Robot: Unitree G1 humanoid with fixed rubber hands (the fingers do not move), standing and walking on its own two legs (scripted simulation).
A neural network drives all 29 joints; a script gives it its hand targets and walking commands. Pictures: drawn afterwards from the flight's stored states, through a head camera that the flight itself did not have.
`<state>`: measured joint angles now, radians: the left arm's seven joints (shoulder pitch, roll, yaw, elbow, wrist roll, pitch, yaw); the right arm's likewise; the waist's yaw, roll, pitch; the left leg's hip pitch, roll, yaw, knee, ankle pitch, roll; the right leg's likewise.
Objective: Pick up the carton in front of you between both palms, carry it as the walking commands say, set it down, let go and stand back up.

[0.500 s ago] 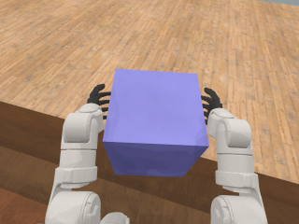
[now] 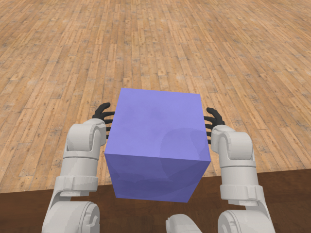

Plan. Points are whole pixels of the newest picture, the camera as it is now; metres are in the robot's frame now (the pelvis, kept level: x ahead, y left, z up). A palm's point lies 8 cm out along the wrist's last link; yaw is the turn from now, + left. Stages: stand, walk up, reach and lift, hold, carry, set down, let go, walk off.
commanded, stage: carry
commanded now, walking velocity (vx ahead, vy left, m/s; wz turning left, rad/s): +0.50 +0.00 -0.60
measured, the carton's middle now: (156, 148) +0.33 -0.01 +0.02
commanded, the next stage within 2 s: none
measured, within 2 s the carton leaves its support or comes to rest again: neither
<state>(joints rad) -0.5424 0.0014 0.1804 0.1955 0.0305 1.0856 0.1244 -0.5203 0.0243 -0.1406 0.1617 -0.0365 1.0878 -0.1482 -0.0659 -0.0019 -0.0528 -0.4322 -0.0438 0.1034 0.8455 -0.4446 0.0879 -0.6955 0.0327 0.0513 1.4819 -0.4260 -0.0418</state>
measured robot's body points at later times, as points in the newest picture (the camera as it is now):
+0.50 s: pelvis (161, 177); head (171, 57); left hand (131, 94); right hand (199, 99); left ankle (134, 203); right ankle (162, 232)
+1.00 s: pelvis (157, 120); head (158, 40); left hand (129, 72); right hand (176, 69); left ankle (146, 194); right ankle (165, 152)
